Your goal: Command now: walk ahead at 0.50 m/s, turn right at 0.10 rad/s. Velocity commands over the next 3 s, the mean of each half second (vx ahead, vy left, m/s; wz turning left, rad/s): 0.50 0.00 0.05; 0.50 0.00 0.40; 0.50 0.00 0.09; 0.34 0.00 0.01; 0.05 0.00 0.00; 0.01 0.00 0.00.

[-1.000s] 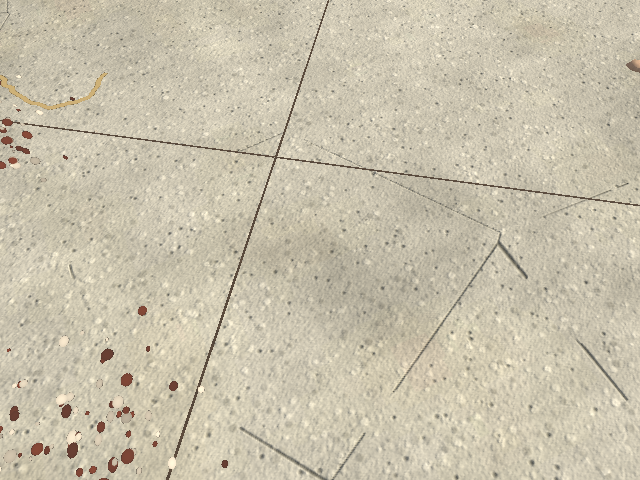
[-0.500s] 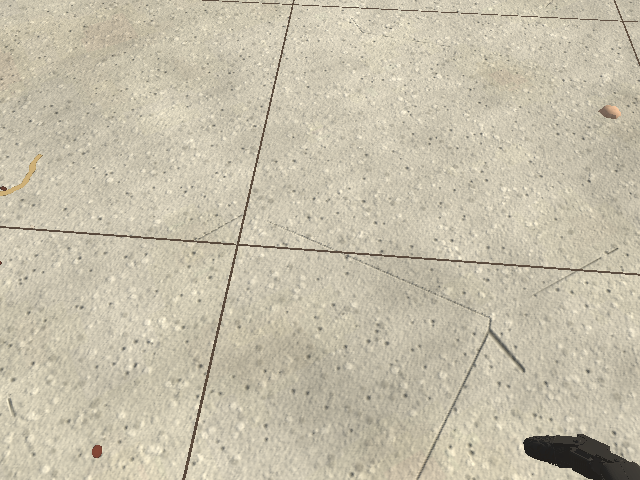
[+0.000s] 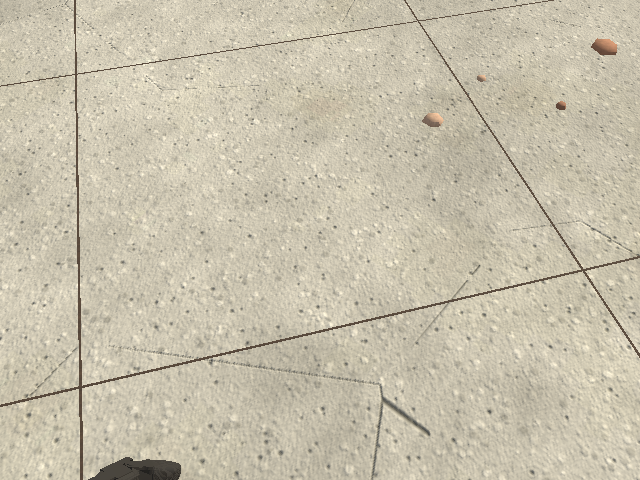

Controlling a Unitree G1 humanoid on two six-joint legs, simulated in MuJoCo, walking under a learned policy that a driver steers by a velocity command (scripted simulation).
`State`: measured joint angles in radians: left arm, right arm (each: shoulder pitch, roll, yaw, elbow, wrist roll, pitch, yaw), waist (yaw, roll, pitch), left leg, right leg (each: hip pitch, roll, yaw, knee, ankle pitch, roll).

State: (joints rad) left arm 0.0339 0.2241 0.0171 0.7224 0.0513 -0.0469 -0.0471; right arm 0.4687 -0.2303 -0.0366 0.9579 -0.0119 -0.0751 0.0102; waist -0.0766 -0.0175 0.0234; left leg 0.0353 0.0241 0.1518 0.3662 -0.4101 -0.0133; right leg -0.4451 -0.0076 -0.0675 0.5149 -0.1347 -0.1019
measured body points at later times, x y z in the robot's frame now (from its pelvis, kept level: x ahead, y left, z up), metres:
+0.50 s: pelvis +0.26 +0.00 +0.00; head +0.29 +0.01 +0.45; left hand +0.20 +0.26 -0.14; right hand +0.45 -0.21 -0.11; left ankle +0.40 +0.11 -0.71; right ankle +0.10 -0.09 -0.73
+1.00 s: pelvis +0.53 +0.06 +0.01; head +0.55 +0.08 +0.46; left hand +0.65 +0.34 -0.09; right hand +0.57 -0.21 -0.12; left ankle +0.40 +0.10 -0.73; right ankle +0.73 -0.03 -0.69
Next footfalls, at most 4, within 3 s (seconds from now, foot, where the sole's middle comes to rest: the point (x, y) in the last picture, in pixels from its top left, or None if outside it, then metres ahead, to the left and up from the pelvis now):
0.54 left None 0.44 0.10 -0.76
1.10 right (303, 341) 0.78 0.02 -0.76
1.64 left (189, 275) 0.99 0.29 -0.76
2.08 right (246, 225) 1.14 0.15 -0.76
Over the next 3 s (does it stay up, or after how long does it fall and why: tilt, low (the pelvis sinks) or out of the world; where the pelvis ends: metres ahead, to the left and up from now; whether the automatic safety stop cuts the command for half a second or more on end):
stays up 1.04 0.20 0.02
